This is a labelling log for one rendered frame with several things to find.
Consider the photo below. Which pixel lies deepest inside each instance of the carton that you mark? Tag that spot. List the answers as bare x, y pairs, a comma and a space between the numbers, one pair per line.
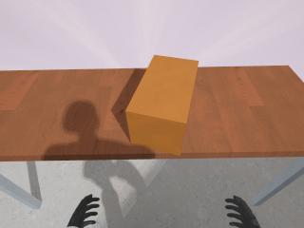
158, 111

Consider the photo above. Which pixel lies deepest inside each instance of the left robot hand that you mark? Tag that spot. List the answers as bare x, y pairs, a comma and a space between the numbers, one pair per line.
79, 215

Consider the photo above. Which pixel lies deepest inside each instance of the table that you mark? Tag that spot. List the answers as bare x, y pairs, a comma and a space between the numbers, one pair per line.
79, 115

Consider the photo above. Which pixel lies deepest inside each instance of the right robot hand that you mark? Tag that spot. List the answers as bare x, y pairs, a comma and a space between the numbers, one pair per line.
246, 216

